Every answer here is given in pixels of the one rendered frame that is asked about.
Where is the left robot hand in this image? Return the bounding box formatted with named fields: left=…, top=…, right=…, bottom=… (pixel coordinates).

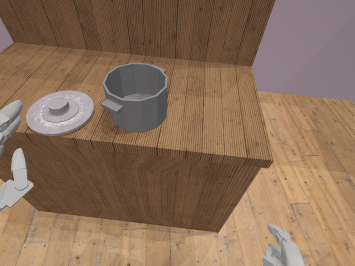
left=0, top=100, right=33, bottom=211

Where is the table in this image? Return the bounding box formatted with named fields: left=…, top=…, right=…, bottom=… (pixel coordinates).
left=0, top=0, right=275, bottom=232

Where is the right robot hand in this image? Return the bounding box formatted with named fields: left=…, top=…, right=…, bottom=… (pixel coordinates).
left=262, top=223, right=306, bottom=266

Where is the knob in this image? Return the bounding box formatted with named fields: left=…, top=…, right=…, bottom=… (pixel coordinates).
left=48, top=97, right=69, bottom=114

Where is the pot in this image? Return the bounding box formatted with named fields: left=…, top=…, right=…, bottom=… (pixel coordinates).
left=101, top=63, right=168, bottom=132

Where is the lid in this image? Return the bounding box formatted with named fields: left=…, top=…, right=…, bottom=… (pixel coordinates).
left=26, top=90, right=94, bottom=136

